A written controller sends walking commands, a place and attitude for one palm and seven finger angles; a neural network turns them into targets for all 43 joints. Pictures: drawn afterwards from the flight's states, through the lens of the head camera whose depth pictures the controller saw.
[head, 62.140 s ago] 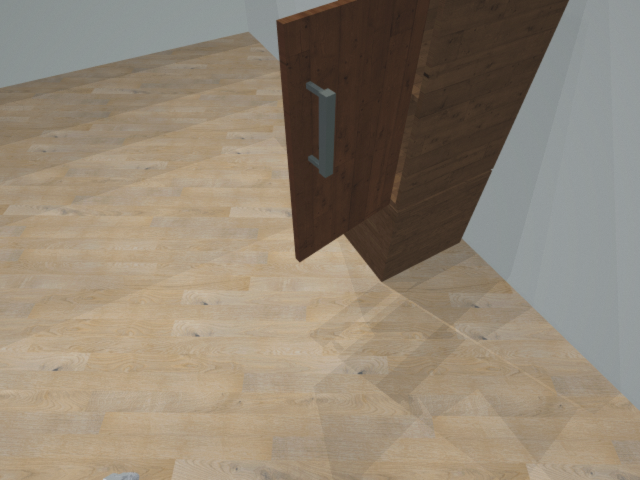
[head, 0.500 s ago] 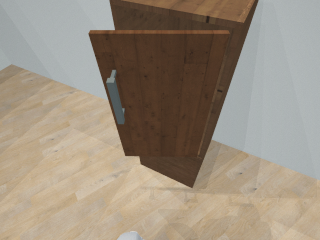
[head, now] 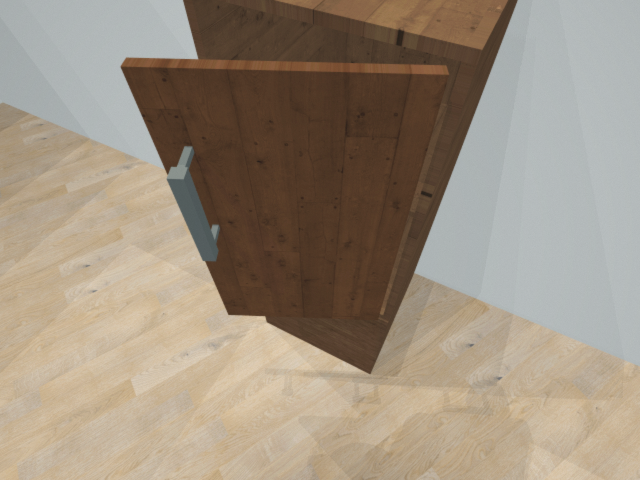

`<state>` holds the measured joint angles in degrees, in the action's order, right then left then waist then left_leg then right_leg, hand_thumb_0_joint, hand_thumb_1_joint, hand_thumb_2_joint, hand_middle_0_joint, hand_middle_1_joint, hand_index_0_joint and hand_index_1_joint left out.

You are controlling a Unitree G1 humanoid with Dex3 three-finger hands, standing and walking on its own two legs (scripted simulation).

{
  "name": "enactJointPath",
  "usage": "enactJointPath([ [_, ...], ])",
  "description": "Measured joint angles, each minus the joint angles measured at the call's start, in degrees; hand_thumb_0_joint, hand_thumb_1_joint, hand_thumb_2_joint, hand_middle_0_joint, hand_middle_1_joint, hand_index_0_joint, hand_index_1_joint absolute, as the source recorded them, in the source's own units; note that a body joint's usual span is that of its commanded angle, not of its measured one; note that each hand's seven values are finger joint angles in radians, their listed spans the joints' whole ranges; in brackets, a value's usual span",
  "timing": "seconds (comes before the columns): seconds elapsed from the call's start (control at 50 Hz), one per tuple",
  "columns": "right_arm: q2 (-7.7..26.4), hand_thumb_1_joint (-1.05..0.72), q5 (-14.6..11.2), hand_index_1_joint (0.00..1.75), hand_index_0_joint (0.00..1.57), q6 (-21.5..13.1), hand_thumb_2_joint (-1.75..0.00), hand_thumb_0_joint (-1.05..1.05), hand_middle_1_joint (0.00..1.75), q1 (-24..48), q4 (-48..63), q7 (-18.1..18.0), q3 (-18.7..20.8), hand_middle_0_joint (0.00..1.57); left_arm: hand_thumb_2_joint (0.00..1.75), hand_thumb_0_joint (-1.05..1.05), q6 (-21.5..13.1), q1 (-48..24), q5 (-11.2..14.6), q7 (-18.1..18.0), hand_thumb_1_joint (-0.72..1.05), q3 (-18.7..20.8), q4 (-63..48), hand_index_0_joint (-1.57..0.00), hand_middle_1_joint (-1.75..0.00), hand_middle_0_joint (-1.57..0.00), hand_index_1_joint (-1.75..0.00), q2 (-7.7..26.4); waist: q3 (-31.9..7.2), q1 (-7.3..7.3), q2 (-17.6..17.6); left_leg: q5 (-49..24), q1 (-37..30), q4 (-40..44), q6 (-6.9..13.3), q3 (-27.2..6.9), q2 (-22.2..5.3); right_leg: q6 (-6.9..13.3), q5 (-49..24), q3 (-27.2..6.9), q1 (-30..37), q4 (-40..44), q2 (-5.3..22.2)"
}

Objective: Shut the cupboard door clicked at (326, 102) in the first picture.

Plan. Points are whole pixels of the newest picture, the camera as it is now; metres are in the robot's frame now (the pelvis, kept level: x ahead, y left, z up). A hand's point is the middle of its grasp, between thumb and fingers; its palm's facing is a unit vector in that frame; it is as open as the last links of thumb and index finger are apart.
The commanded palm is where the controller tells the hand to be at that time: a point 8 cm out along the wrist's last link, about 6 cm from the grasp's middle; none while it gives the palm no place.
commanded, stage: come to a stop and stand still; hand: left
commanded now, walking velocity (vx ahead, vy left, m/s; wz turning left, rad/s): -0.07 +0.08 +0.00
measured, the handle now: (199, 208) +0.43 +0.20 +0.06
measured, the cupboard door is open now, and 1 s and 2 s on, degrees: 25 25 25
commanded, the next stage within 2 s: look again from close up in 1.30 s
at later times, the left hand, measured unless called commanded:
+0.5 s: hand out of the picture -0.01 +0.21 -0.17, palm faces +0.06 -0.98 -0.18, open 7.4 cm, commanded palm none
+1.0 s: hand out of the picture -0.03 +0.15 -0.17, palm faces +0.02 -0.98 -0.20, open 7.2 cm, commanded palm none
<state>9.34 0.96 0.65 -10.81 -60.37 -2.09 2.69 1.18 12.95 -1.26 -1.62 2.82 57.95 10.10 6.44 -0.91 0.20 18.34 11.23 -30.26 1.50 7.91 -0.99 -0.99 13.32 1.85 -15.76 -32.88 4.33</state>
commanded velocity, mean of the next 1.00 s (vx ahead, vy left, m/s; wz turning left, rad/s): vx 0.03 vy -0.01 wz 0.00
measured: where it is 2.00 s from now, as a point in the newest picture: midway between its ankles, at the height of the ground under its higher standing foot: outside the picture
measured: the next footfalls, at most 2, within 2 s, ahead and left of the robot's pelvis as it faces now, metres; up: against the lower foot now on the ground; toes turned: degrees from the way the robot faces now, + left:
left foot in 0.32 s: +0.00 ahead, +0.11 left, +0.00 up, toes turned +2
right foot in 0.74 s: -0.04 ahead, -0.11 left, +0.00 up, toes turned -3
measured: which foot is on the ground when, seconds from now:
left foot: down 0.00-0.02, up 0.04-0.30, down 0.32-1.00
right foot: down 0.00-0.34, up 0.36-0.72, down 0.74-1.00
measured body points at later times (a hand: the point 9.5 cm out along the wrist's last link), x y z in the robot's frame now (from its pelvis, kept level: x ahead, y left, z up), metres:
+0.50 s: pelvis -0.04 +0.03 +0.01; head -0.03 +0.05 +0.46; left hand -0.01 +0.26 -0.16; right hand +0.00 -0.21 -0.14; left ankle -0.04 +0.11 -0.73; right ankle -0.06 -0.11 -0.69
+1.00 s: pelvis -0.04 -0.02 +0.01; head -0.04 -0.03 +0.46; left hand -0.03 +0.20 -0.15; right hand -0.09 -0.23 -0.16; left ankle -0.04 +0.11 -0.73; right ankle -0.08 -0.10 -0.73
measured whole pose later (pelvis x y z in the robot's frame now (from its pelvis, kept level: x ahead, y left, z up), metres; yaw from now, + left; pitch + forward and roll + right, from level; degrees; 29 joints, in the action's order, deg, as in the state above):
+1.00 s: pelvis -0.04 -0.02 +0.01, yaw -1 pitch -1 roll +1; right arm 6.3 0.8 0.8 -17.8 -67.9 -1.6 0.4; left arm 0.2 15.5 -0.3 -2.1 0.8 63.6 8.5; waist 1.4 0.9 0.2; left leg 12.8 10.6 -24.9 -1.0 4.1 -2.3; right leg 3.0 16.7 3.9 -7.1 -25.0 -1.5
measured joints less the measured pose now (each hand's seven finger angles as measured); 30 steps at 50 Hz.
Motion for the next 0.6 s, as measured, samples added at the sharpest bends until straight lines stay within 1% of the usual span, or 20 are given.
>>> enactJointPath([
  [0.02,0.22,-0.93,-0.10,0.30,0.20,0.40,-0.90,0.00,0.30,0.08,-0.10,0.19,0.23,0.21,0.90,0.01,-0.21,-0.22,-0.14,-0.10,0.92,0.09,-0.13,-0.20,-0.30,-0.20,-0.30,0.09,0.03,-0.03,-0.59,0.75,0.63,-1.45,-0.45,-0.18,-0.55,-0.28,1.14,0.28,0.19,0.13,-0.36],
  [0.04,0.51,-0.92,-0.26,0.30,0.20,0.84,-0.90,0.00,0.30,0.22,-0.06,0.36,0.52,0.21,0.90,0.01,-0.39,-0.42,-0.25,-0.15,0.92,0.04,-0.21,-0.20,-0.30,-0.20,-0.30,0.06,-0.01,0.23,-1.26,1.23,1.63,-3.17,-0.74,-0.73,-1.01,-0.30,2.56,0.66,-0.03,-0.36,-0.71],
  [0.06,0.80,-0.92,-0.39,0.30,0.20,1.33,-0.90,0.00,0.30,0.37,0.08,0.45,0.82,0.21,0.90,0.01,-0.52,-0.70,-0.30,-0.13,0.92,-0.12,-0.28,-0.20,-0.30,-0.20,-0.30,-0.02,0.01,0.53,-1.75,3.84,2.94,-5.99,-1.08,-1.82,-0.95,-0.13,3.48,1.06,-0.26,-0.84,-0.83],
  [0.1,1.25,-0.92,-0.49,0.30,0.20,2.26,-0.90,0.00,0.30,0.78,0.28,0.45,1.23,0.20,0.90,0.01,-0.60,-1.22,-0.45,-0.29,0.92,-0.32,-0.58,-0.20,-0.30,-0.20,-0.30,-0.34,0.13,0.55,-1.99,9.48,5.68,-13.40,-1.48,-3.91,-0.03,0.42,3.77,1.33,-0.42,-0.95,-0.72],
  [0.12,1.42,-0.92,-0.52,0.30,0.20,2.58,-0.90,0.00,0.30,1.09,0.33,0.49,1.33,0.20,0.90,0.00,-0.56,-1.42,-0.52,-0.42,0.91,-0.37,-0.80,-0.20,-0.30,-0.20,-0.30,-0.55,0.23,0.39,-1.86,10.96,6.87,-16.88,-1.69,-4.69,0.47,0.57,3.40,1.26,-0.41,-0.69,-0.62],
  [0.16,1.66,-0.91,-0.57,0.30,0.20,2.91,-0.90,0.00,0.30,1.76,0.61,0.72,1.41,0.20,0.90,0.00,-0.40,-1.74,-0.67,-0.55,0.91,-0.48,-1.26,-0.20,-0.30,-0.20,-0.30,-0.92,0.51,0.07,-1.41,11.90,8.48,-21.42,-2.17,-5.76,1.24,0.72,2.47,1.04,-0.34,0.04,-0.47],
  [0.2,1.81,-0.91,-0.60,0.30,0.20,2.89,-0.90,0.00,0.30,2.25,1.09,1.04,1.38,0.20,0.90,0.00,-0.16,-1.94,-0.80,-0.54,0.91,-0.54,-1.64,-0.20,-0.30,-0.20,-0.30,-1.19,0.59,-0.16,-0.85,11.45,9.01,-22.09,-2.60,-6.16,1.57,0.57,1.58,0.86,-0.35,0.79,-0.29],
  [0.26,1.75,-0.91,-0.61,0.30,0.19,2.61,-0.90,0.00,0.30,2.68,2.03,1.47,1.19,0.20,0.90,0.00,0.20,-1.92,-0.94,-0.42,0.91,-0.48,-2.14,-0.20,-0.30,-0.21,-0.30,-1.07,0.26,-0.32,0.24,9.16,8.06,-17.66,-2.94,-5.98,1.57,-0.02,0.65,0.67,-0.99,1.00,0.05],
  [0.28,1.63,-0.91,-0.62,0.30,0.19,2.36,-0.90,0.00,0.30,2.66,2.33,1.58,1.10,0.20,0.90,0.00,0.37,-1.86,-0.93,-0.38,0.91,-0.40,-2.19,-0.20,-0.30,-0.21,-0.30,-0.83,0.05,-0.28,0.67,7.49,7.03,-14.49,-2.95,-5.72,1.52,-0.31,0.55,0.63,-1.34,0.68,0.18],
  [0.32,1.44,-0.91,-0.59,0.30,0.19,1.48,-0.90,0.00,0.30,2.03,2.88,1.74,0.78,0.20,0.90,0.00,0.82,-1.51,-0.68,-0.28,0.91,-0.25,-2.23,-0.20,-0.30,-0.21,-0.30,-0.30,-0.73,0.03,1.16,1.96,3.66,-5.54,-2.76,-5.08,1.12,-1.09,0.94,0.77,-2.33,-0.95,0.19],
  [0.34,1.14,-0.91,-0.42,0.30,0.19,0.97,-0.90,0.00,0.30,1.66,2.84,1.72,0.67,0.20,0.90,0.00,1.15,-1.50,-0.44,-0.22,0.91,-0.15,-2.11,-0.20,-0.30,-0.21,-0.30,0.09,-0.99,0.18,1.74,-0.77,3.10,-3.73,-1.09,-4.69,1.28,-1.26,1.49,0.72,-2.91,-2.25,0.47],
  [0.36,0.66,-0.91,-0.12,0.30,0.19,0.75,-0.90,0.00,0.30,1.26,2.67,1.69,0.49,0.20,0.90,0.00,1.57,-1.60,-0.21,-0.24,0.91,0.00,-1.71,-0.20,-0.30,-0.21,-0.30,0.45,-1.15,0.05,2.46,-1.03,3.12,-4.09,0.09,-4.32,1.64,-1.10,4.40,0.09,-3.34,-3.75,0.52],
  [0.4,-0.15,-0.91,0.48,0.30,0.19,0.75,-0.90,0.00,0.30,0.06,2.31,1.76,-0.17,0.20,0.90,0.00,2.26,-1.24,-0.18,-0.24,0.91,0.13,-1.00,-0.20,-0.30,-0.21,-0.30,0.77,-2.29,-0.10,2.93,-0.65,2.73,-3.28,1.30,-3.90,1.80,-0.50,9.92,-1.13,-4.29,-7.54,-0.45],
  [0.44,-0.93,-0.91,0.76,0.30,0.19,0.62,-0.90,0.00,0.30,-1.19,1.69,1.52,-0.75,0.20,0.90,0.00,2.39,-0.63,-0.38,0.11,0.91,0.17,-0.37,-0.20,-0.30,-0.20,-0.30,0.84,-3.58,-0.05,2.79,-1.84,1.80,-0.20,1.67,-3.81,1.94,-0.10,10.76,-1.82,-5.20,-12.61,-1.45],
  [0.5,-1.10,-0.93,0.74,0.30,0.20,0.20,-0.90,0.00,0.30,-2.65,0.90,0.85,-0.93,0.20,0.90,0.00,1.67,0.74,-0.43,0.76,0.91,0.06,0.32,-0.20,-0.30,-0.20,-0.30,0.68,-4.87,-0.02,2.37,-4.58,0.63,4.55,1.95,-3.35,2.21,0.05,9.21,-2.08,-5.69,-17.84,-2.37],
  [0.54,-1.21,-0.93,0.72,0.30,0.20,-0.32,-0.90,0.00,0.30,-3.40,0.60,0.69,-1.05,0.21,0.90,0.00,1.35,1.55,-0.38,1.00,0.91,-0.02,0.89,-0.20,-0.30,-0.20,-0.30,0.57,-5.20,0.24,2.28,-5.90,0.14,6.90,2.05,-2.86,2.43,-0.11,8.86,-1.79,-5.11,-18.09,-2.49],
  [0.6,-1.46,-0.92,0.76,0.30,0.20,-0.93,-0.90,0.00,0.30,-4.26,0.17,0.38,-1.16,0.21,0.90,0.00,1.43,1.96,-0.19,1.15,0.91,-0.25,1.77,-0.20,-0.30,-0.20,-0.30,0.34,-4.94,1.03,2.04,-7.00,-0.06,8.66,1.97,-2.27,2.49,-0.29,10.26,-0.99,-3.28,-14.44,-2.38],
])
